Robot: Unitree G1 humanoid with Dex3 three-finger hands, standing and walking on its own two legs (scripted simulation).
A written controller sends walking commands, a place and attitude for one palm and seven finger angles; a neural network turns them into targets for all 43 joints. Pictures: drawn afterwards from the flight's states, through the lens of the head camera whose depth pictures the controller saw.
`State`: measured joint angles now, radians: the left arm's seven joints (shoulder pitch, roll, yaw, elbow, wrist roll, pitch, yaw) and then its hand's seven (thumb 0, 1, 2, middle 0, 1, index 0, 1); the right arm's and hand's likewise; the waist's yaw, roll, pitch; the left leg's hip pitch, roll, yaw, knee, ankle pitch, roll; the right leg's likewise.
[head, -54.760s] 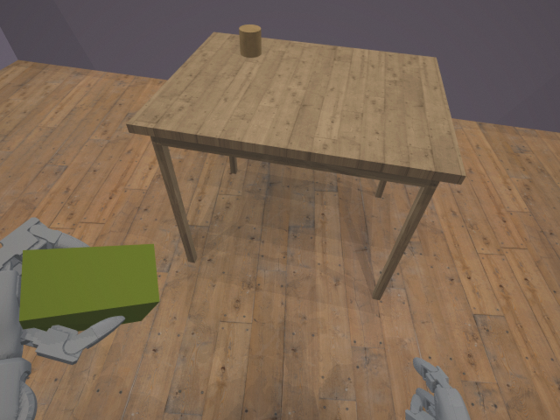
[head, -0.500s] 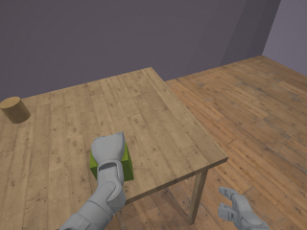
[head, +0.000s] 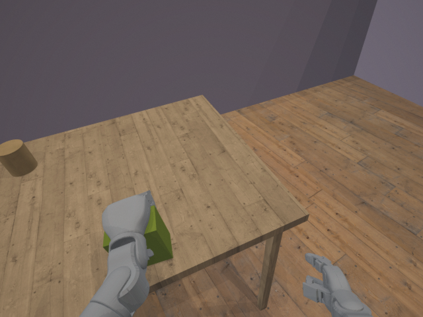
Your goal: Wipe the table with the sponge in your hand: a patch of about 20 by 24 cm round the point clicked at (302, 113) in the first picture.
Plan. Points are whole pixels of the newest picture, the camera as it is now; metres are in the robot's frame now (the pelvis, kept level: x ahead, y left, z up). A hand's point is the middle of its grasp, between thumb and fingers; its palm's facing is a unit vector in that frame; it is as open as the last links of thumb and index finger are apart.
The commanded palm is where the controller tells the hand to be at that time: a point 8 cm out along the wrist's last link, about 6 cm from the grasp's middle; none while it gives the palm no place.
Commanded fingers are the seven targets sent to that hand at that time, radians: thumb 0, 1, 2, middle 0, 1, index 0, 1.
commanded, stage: slide back across to the middle lane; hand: left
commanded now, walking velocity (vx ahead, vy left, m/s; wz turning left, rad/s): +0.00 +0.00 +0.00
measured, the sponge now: (143, 243) +0.27 +0.19 -0.02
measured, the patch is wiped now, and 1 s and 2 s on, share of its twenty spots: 1.00 1.00 1.00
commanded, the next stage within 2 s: wipe forward along the middle lane in 0.12 s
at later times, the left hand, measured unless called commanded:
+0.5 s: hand (127, 228) +0.28 +0.22 +0.03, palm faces -0.01 -0.12 -0.99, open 9.9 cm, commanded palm +0.25 +0.24 +0.07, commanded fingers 0.00 0.10 1.30 -1.20 -1.60 -1.20 -1.60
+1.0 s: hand (121, 212) +0.32 +0.25 +0.03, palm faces -0.05 -0.06 -1.00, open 9.9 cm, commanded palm +0.30 +0.27 +0.05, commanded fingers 0.00 0.10 1.30 -1.20 -1.60 -1.20 -1.60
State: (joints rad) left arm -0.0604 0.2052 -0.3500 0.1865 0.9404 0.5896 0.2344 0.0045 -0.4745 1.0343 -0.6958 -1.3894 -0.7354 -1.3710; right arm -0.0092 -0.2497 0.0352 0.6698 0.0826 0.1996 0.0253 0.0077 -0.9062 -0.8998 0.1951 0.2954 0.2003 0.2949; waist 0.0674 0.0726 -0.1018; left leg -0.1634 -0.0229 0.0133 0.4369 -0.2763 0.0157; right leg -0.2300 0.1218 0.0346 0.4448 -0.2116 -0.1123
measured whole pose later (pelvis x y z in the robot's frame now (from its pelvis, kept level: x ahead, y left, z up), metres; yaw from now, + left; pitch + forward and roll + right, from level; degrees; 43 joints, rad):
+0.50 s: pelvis +0.00 +0.01 +0.00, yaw +1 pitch +1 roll +1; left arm -0.12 0.22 -0.31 0.28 0.98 0.56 0.21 0.00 -0.51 1.04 -0.74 -1.35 -0.78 -1.33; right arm 0.01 -0.25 0.04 0.69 0.08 0.16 -0.01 0.01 -0.90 -0.90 0.20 0.30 0.20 0.30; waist 0.08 0.07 -0.10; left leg -0.20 -0.04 0.00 0.44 -0.27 0.02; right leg -0.26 0.11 0.03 0.45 -0.21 -0.10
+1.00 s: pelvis -0.02 +0.00 -0.01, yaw +2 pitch +6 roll +1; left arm -0.39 0.29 -0.18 0.63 0.96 0.43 0.23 0.00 -0.55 1.07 -0.77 -1.34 -0.81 -1.33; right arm 0.10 -0.27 0.03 0.70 0.08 0.15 -0.06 0.01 -0.90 -0.90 0.20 0.30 0.20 0.30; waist 0.03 0.05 -0.12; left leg -0.35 -0.03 -0.01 0.51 -0.27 0.02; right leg -0.40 0.11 0.00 0.50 -0.20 -0.11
